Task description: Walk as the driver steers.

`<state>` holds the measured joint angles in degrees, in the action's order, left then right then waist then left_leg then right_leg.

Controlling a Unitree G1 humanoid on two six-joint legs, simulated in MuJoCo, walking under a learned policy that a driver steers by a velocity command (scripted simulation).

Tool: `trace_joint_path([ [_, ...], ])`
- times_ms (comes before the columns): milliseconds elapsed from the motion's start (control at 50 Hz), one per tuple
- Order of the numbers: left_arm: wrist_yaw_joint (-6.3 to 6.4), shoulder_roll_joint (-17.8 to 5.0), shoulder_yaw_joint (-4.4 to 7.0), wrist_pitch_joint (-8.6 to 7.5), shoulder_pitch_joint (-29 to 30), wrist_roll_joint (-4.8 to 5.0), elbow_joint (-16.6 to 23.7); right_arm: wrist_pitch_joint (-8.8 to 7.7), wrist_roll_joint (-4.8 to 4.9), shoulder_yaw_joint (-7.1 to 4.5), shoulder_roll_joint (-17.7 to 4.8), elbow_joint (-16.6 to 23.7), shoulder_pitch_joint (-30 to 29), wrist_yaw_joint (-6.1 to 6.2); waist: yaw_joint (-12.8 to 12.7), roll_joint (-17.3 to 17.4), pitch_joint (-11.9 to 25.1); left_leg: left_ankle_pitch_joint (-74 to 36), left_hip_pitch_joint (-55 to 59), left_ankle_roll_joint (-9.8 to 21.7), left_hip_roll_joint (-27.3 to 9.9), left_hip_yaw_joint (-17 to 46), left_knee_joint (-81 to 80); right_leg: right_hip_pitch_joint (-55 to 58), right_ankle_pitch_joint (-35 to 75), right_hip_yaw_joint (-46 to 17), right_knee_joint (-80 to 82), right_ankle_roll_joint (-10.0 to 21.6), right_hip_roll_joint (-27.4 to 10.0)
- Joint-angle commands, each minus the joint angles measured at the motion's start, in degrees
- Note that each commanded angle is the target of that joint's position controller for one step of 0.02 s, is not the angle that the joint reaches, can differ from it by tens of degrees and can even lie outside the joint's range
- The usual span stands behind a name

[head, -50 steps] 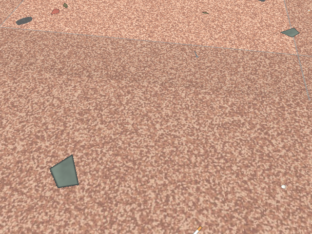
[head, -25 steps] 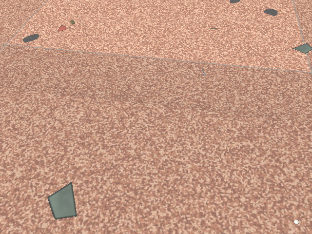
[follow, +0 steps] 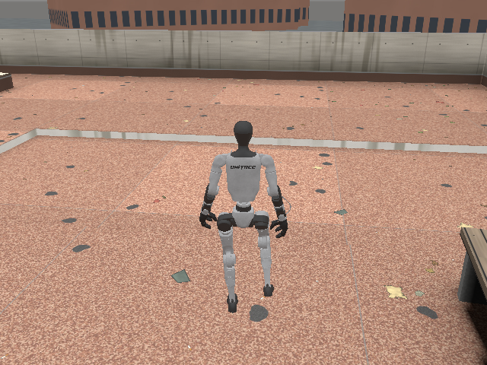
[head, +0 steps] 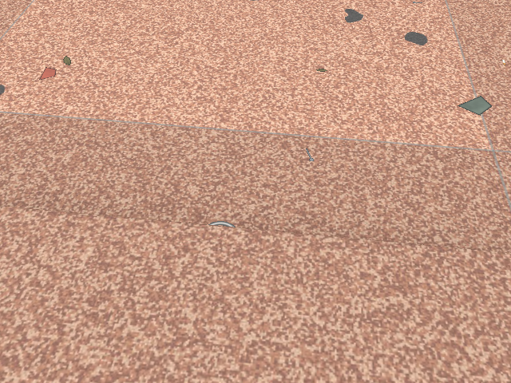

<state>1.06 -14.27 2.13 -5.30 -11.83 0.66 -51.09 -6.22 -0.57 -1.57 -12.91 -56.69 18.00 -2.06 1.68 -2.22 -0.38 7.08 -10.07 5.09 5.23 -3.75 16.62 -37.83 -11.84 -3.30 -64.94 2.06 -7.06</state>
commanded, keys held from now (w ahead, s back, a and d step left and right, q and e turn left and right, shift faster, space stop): no key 0.66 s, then w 0.34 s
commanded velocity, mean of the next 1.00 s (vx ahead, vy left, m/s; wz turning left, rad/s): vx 0.17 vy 0.00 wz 0.00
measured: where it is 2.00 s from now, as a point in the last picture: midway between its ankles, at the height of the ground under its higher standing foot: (261, 305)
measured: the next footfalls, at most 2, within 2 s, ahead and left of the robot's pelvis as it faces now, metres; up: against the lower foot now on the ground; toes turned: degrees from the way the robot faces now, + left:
right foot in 0.22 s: +0.28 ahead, -0.14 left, +0.00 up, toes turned -2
left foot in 0.52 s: +0.19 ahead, +0.09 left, +0.00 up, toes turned +2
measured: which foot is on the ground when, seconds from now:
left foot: down 0.00-0.24, up 0.26-0.50, down 0.52-0.92, up 0.94-1.00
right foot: up 0.00-0.20, down 0.22-1.00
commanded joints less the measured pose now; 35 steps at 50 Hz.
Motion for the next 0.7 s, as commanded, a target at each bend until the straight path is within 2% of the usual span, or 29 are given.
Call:
trace_joint_path([
  [20,0.52,-2.0,0.60,0.17,-3.8,-0.94,1.9,-0.97,-0.44,-0.80,-7.0,3.3,-3.7,1.03,-3.7,4.4,-2.4,-25.3,-8.7,9.1,-14.4,7.1,-8.3,4.1,8.3,1.3,9.9,-1.9,-0.7],
  [80,0.07,-0.4,-0.10,-0.02,2.7,-0.74,3.1,-0.05,0.25,-0.88,-8.5,2.3,-0.2,1.82,-0.8,4.9,-0.1,-27.7,-5.4,6.8,-12.8,4.1,-5.5,9.0,16.3,3.5,23.8,-2.2,2.4],
  [140,-0.45,-1.8,0.03,0.40,6.0,-0.45,4.1,1.05,0.85,-0.92,-8.9,0.8,1.6,2.17,0.4,6.2,0.8,-25.1,0.4,6.3,-15.1,6.2,-2.2,10.3,15.9,2.3,30.0,-1.9,3.7],
  [180,-0.79,-3.4,0.50,0.20,5.9,-0.91,4.5,1.60,1.22,-0.91,-8.5,0.4,0.6,2.43,-0.6,6.7,1.8,-24.6,3.8,5.1,-16.3,8.2,2.2,12.1,13.0,1.7,34.0,-0.4,4.3],
  [200,-0.85,-4.1,0.90,-0.09,3.3,-1.28,3.6,1.84,1.59,-0.88,-8.3,0.5,-0.6,2.59,-2.4,6.0,2.9,-22.7,4.5,3.8,-15.5,8.3,5.5,15.9,14.8,2.1,38.2,0.5,5.1],
  [220,-0.63,-6.0,1.68,-0.36,-0.3,-1.72,2.0,1.93,1.45,-0.65,-7.5,0.4,0.3,2.67,-3.1,4.2,4.8,-21.4,4.5,2.1,-12.5,7.6,10.6,21.9,21.9,2.7,42.0,1.6,5.4],
  [240,-0.31,-10.2,2.63,-0.50,-4.3,-2.34,1.2,1.46,0.14,-0.03,-5.9,0.5,3.9,2.65,-2.4,-0.8,10.0,-11.2,-1.1,-0.2,-8.6,5.7,19.5,33.9,45.5,-3.1,38.1,4.4,-1.6],
  [260,-0.18,-9.9,2.34,0.32,-6.7,-2.31,0.6,1.13,-0.32,1.81,0.4,-1.9,12.3,2.29,-0.6,-10.8,16.6,14.9,-13.8,-3.7,-3.7,3.2,32.2,48.5,56.2,-13.2,35.5,13.8,-12.2],
  [280,-0.62,-5.0,1.17,0.86,-9.0,-1.78,0.1,1.78,0.64,1.59,-1.7,-2.4,11.3,2.27,-2.9,-11.7,19.4,30.9,-16.5,-5.4,-3.6,5.5,40.6,46.9,47.0,-19.9,39.7,17.1,-15.3],
  [300,-1.03,-4.1,0.69,0.99,-6.5,-1.29,0.5,2.79,1.37,0.54,-5.7,-1.4,7.3,2.42,-2.7,-7.6,15.7,31.4,-18.1,-5.7,-5.5,7.5,44.8,41.0,32.7,-19.7,42.6,15.3,-13.4],
  [320,-1.06,-4.2,0.50,1.10,-1.8,-1.26,1.5,4.00,1.51,0.06,-6.3,-0.7,3.5,2.96,-1.9,-3.6,11.6,28.9,-19.0,-6.2,-7.1,7.5,45.6,35.0,22.7,-17.5,44.7,13.1,-11.5],
  [340,-0.96,-4.6,0.43,1.16,2.4,-1.49,2.3,5.06,1.13,-0.19,-5.9,-0.4,1.5,3.50,-0.9,-2.0,8.3,26.0,-17.9,-6.7,-8.4,7.5,43.2,28.4,15.3,-15.2,47.3,11.7,-10.1],
  [360,-0.71,-4.9,0.49,1.35,5.5,-1.81,2.8,5.90,0.80,-0.27,-5.2,-0.3,1.1,4.04,0.5,-3.0,6.6,23.0,-14.7,-7.1,-9.4,7.5,38.9,23.2,9.5,-12.9,49.3,10.2,-8.1],
  [380,-0.57,-5.3,0.65,1.73,7.0,-2.20,2.8,6.33,0.71,-0.07,-3.9,-0.8,1.4,4.42,1.1,-4.3,5.2,21.3,-11.1,-7.4,-8.7,5.9,34.8,18.8,7.0,-9.9,50.5,9.3,-5.8],
  [420,-0.22,-4.5,0.57,2.20,5.9,-2.43,1.9,6.57,0.55,0.18,-2.4,-2.1,2.6,4.85,0.9,-5.2,5.6,17.9,-6.4,-7.4,-7.5,4.4,28.2,16.9,4.5,-6.7,50.8,9.3,-3.8],
  [480,0.20,-4.1,0.45,2.82,5.6,-0.85,0.9,6.85,0.21,0.11,-2.1,-3.4,3.1,4.64,1.6,-4.4,5.5,6.2,0.1,-6.1,-6.4,2.5,15.9,15.2,-7.6,-5.2,50.2,7.7,-2.2],
  [500,0.25,-3.5,0.28,2.99,4.3,-0.47,0.1,6.99,-0.42,0.01,-2.6,-3.3,2.4,4.48,1.4,-3.6,4.3,4.5,1.4,-5.1,-6.4,2.5,12.8,14.0,-13.3,-4.9,50.4,5.7,-1.2],
  [520,0.21,-3.1,0.18,3.07,3.1,-0.49,-0.6,7.06,-1.11,-0.08,-3.7,-3.0,2.0,4.40,0.9,-2.4,2.4,4.3,1.4,-3.8,-8.4,4.4,10.7,12.7,-17.5,-4.6,50.0,3.5,-0.1],
  [540,0.21,-3.3,0.40,3.26,2.0,-0.76,-0.9,7.02,-0.81,-0.42,-5.9,-2.6,1.3,4.49,-0.7,0.3,-0.4,9.9,-2.4,-2.2,-9.9,5.7,8.9,13.0,-17.9,-2.8,48.9,1.7,2.2],
  [560,0.48,-3.0,0.56,3.47,1.6,-0.80,-1.1,6.66,-0.03,-0.85,-6.8,-3.4,0.5,4.39,-1.7,5.5,-2.7,18.3,-9.9,-1.3,-9.4,6.4,6.9,17.7,-13.6,0.9,46.7,0.4,5.1],
  [600,0.87,-2.7,0.66,3.54,1.0,-0.87,-1.9,5.38,-0.02,-0.43,-4.4,-3.5,-1.6,4.35,-2.4,8.2,-2.9,19.3,-14.0,-2.6,-9.5,6.9,3.5,24.1,-5.5,2.0,42.4,0.5,5.6],
  [660,0.87,-2.2,0.76,3.64,0.1,-1.12,-3.3,4.02,0.32,-0.47,-3.8,-3.8,-1.4,4.26,-2.2,6.2,-1.4,13.5,-11.4,-3.7,-9.1,6.5,4.5,25.9,1.2,2.5,40.4,1.4,5.7],
  [680,0.83,-2.0,0.77,3.69,-0.5,-0.98,-4.0,3.94,0.51,-0.60,-3.8,-4.6,0.5,4.26,-1.7,5.8,0.0,16.9,-10.1,-3.2,-8.7,6.1,4.6,26.0,-2.7,3.3,39.7,1.6,6.4],
  [700,0.81,-2.4,1.01,3.75,-0.5,-0.55,-4.3,4.05,0.86,-1.03,-4.9,-4.8,1.4,4.32,-1.3,6.1,-0.7,21.9,-9.9,-2.0,-8.7,6.6,4.4,24.3,-9.2,4.5,38.0,1.8,7.6],
])
Velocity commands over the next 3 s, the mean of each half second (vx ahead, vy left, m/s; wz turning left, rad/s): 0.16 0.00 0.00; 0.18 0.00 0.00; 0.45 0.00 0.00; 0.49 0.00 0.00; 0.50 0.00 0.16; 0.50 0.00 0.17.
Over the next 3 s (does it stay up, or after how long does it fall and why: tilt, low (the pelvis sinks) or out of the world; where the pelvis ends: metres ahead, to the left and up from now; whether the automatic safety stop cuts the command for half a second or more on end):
stays up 1.36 0.08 -0.13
